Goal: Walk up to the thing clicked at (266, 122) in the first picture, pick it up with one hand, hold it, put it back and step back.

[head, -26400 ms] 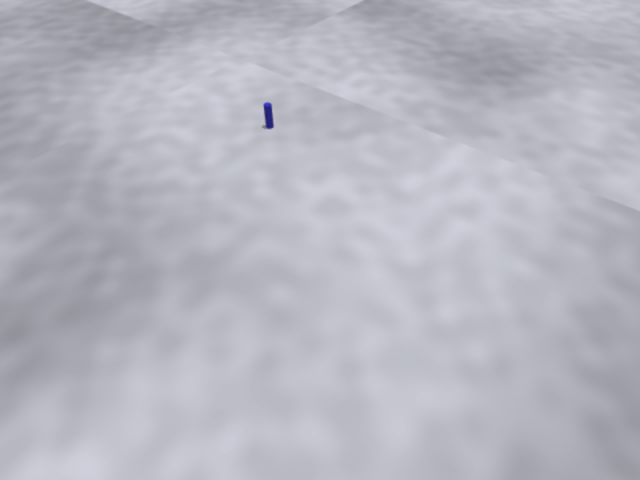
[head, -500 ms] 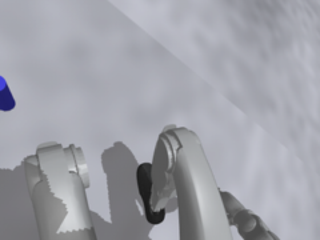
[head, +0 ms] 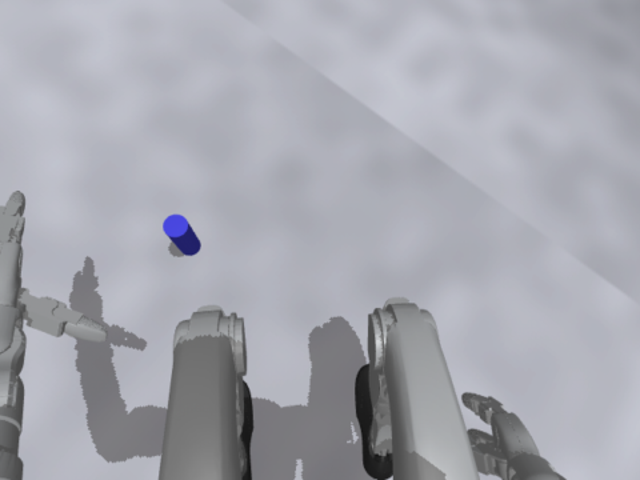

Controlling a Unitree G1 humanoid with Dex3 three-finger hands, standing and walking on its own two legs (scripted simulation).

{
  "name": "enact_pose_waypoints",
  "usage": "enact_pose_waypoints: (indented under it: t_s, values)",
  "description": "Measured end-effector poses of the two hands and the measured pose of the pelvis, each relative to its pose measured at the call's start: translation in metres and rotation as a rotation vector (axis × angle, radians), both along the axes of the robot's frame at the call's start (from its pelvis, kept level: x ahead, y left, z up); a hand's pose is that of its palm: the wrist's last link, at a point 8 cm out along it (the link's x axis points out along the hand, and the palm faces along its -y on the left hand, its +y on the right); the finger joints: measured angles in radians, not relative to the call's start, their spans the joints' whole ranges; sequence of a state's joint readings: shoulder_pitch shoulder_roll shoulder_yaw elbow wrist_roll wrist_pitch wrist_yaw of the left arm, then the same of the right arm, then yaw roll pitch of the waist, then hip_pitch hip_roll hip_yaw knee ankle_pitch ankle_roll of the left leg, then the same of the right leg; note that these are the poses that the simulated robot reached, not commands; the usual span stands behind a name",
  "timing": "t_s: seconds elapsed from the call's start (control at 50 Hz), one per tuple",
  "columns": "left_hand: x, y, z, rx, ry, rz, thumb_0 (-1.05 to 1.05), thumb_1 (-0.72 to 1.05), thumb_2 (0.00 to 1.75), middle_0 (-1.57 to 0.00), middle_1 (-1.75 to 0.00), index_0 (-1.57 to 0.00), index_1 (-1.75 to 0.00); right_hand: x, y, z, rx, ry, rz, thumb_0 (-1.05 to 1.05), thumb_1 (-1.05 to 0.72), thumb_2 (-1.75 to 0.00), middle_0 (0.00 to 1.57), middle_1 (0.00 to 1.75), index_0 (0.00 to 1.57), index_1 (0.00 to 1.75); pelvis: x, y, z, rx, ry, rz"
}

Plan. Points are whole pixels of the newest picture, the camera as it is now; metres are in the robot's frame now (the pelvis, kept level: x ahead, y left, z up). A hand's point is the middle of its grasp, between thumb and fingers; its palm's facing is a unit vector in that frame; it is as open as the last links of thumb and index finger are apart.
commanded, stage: home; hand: left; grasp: from the side
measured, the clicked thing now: (183, 236) +0.49 +0.24 -0.35
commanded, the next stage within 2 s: none
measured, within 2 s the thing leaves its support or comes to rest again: neither
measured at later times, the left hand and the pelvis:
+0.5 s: hand (24, 315) +0.28 +0.22 +0.12, palm faces +0.18 -0.91 -0.36, open 17.4 cm; pelvis +0.06 -0.02 +0.22, yaw +4 degrees
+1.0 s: hand out of the picture +0.23 +0.19 +0.24, palm faces +0.21 -0.93 -0.30, open 17.5 cm; pelvis +0.09 -0.01 +0.29, yaw +6 degrees
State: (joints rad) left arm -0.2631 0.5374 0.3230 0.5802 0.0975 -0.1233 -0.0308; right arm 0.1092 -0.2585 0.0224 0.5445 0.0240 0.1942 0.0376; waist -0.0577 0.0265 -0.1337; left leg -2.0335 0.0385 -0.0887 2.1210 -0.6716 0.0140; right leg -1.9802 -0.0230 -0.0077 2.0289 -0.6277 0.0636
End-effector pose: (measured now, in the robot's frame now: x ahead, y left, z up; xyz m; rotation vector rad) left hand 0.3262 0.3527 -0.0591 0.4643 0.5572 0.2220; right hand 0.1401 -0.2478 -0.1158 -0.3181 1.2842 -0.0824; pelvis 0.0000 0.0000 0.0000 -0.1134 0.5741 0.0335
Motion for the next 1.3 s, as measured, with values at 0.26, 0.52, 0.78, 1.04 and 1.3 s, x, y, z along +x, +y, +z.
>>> enact_pose_waypoints:
  t_s: [0.26,0.52,0.78,1.04,1.3]
  values:
    - [-0.044,-0.049,0.119,-0.053,0.094,0.127,-0.01,-0.51,0.08,-0.06,-0.06,-0.06,-0.06,0.084,-0.011,0.141,-0.035,-0.298,0.017,0.0,-0.9,-0.9,0.21,0.3,0.21,0.3,0.029,-0.02,0.123,0.052,-0.053,0.026]
    - [-0.07,-0.093,0.22,-0.159,0.171,0.201,-0.01,-0.54,0.06,-0.06,-0.06,-0.06,-0.05,0.094,-0.011,0.258,-0.056,-0.41,-0.037,0.0,-0.9,-0.9,0.21,0.3,0.21,0.3,0.065,-0.02,0.223,0.073,-0.206,0.043]
    - [-0.101,-0.118,0.316,-0.199,0.129,0.19,-0.01,-0.54,0.06,-0.05,-0.06,-0.06,-0.05,0.103,0.011,0.327,-0.028,-0.57,-0.074,0.01,-0.9,-0.9,0.21,0.3,0.21,0.3,0.087,-0.008,0.281,0.083,-0.364,0.057]
    - [-0.122,-0.119,0.326,-0.224,0.145,0.207,-0.01,-0.56,0.05,-0.05,-0.05,-0.05,-0.05,0.13,0.027,0.351,0.003,-0.672,0.008,0.01,-0.9,-0.9,0.21,0.3,0.21,0.3,0.087,-0.007,0.293,0.091,-0.416,0.07]
    - [-0.112,-0.124,0.331,-0.226,0.136,0.19,-0.01,-0.56,0.05,-0.05,-0.05,-0.05,-0.05,0.122,0.019,0.349,-0.003,-0.643,0.002,0.01,-0.9,-0.9,0.21,0.3,0.21,0.3,0.09,-0.012,0.297,0.095,-0.434,0.07]
